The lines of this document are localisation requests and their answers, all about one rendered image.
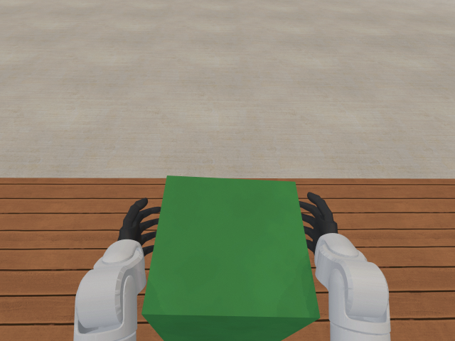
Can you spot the robot right hand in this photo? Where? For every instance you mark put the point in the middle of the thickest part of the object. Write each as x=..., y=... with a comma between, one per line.
x=322, y=222

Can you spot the robot left hand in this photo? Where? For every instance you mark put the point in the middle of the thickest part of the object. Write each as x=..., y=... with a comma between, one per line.
x=132, y=228

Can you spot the robot left forearm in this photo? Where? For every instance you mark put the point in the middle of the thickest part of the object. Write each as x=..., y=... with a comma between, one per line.
x=106, y=299

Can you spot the robot right forearm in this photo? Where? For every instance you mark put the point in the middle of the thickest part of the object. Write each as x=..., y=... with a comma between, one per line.
x=358, y=294

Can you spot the carton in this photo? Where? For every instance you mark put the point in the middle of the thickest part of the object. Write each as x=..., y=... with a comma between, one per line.
x=230, y=262

